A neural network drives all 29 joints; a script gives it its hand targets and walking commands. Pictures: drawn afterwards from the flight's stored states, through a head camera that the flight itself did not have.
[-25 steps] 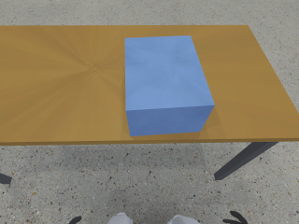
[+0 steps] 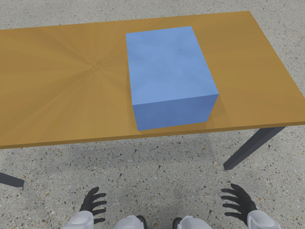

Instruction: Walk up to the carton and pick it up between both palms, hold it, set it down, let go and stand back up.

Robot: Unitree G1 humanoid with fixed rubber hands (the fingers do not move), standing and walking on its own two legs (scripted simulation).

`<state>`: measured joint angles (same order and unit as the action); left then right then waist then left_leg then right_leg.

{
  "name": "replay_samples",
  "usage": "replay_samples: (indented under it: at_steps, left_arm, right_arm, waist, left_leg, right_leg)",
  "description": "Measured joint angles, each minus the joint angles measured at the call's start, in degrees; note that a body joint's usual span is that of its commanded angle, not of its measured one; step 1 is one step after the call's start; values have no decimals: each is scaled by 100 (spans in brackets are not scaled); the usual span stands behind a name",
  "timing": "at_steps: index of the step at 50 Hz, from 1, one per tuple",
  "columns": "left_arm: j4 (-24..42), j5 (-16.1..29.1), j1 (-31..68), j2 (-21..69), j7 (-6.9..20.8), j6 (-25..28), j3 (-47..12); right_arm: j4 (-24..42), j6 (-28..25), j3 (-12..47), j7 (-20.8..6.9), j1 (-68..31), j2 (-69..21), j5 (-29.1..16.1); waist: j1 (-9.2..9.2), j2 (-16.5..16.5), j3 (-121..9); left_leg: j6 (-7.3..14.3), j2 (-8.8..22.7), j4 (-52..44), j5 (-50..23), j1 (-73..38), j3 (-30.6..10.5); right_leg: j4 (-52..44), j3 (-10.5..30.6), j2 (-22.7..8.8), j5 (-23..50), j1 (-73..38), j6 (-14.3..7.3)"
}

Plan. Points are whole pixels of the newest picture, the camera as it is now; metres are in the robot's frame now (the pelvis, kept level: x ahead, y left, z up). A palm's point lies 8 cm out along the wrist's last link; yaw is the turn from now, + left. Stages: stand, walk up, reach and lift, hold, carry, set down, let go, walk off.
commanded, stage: reach and lift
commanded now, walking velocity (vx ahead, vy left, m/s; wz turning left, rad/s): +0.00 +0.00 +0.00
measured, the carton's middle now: (165, 76) +0.55 -0.01 +0.01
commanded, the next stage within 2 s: none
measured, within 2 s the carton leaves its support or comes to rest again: neither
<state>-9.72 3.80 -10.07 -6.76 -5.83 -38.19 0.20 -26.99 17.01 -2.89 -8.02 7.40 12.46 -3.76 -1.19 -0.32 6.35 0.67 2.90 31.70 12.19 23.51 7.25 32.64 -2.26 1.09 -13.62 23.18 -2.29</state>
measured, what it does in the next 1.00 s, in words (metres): stands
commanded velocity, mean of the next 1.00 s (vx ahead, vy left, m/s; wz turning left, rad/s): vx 0.00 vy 0.00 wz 0.00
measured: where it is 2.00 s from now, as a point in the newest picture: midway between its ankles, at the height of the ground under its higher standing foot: outside the picture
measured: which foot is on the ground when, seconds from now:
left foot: down 0.00-1.00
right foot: down 0.00-1.00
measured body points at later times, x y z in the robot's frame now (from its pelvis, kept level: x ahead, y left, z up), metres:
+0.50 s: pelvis +0.01 -0.03 +0.01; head +0.04 -0.01 +0.46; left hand +0.16 +0.20 -0.06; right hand +0.19 -0.22 -0.05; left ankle +0.04 +0.11 -0.73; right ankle +0.03 -0.09 -0.73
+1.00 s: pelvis +0.05 +0.00 +0.02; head +0.05 +0.01 +0.47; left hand +0.22 +0.20 -0.02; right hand +0.23 -0.23 -0.02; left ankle +0.04 +0.11 -0.73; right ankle +0.03 -0.09 -0.73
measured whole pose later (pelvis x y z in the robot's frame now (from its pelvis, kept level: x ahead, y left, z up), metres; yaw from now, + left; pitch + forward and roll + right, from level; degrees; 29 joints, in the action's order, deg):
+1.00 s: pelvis +0.05 +0.00 +0.02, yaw +0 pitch +0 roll +0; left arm -7.0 2.9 -20.8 -5.3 -9.2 -8.1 -3.6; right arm -22.0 -4.2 -1.2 -10.1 18.0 15.8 -11.0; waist -3.4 2.2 0.2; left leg -0.2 1.8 15.3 8.6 6.2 7.5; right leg 16.9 -1.8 1.4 -10.5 6.2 -2.4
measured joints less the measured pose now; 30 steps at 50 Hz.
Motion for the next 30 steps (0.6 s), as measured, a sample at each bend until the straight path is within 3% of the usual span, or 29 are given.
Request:
replay_samples:
  at_steps: [7,14,21,30]
  left_arm:
    - [-305,119,243,204,177,287,38]
    - [-371,-185,-224,157,267,233,311]
    - [168,-91,-631,-129,164,607,308]
    - [285,118,-748,-89,94,1441,-8]
  right_arm:
    - [259,-156,635,262,217,73,-326]
    - [653,57,647,485,753,-113,-371]
    - [1219,-65,366,419,1017,-313,-310]
    - [1108,-690,322,327,1067,-217,-275]
  waist:
    - [87,45,-389]
    - [-54,275,-392]
    - [-162,373,-344]
    - [-110,175,-432]
  left_leg:
    - [-101,10,-749,-310,-654,29]
    - [-111,41,-1223,-486,-1208,-67]
    - [-176,44,-1200,-524,-1060,-168]
    - [-131,-43,-1342,-502,-1254,-121]
  right_leg:
    - [-587,27,69,216,-565,-62]
    - [-1009,-69,143,326,-1126,-157]
    - [-1017,-161,147,339,-1027,-202]
    - [-1211,-106,72,364,-1238,-96]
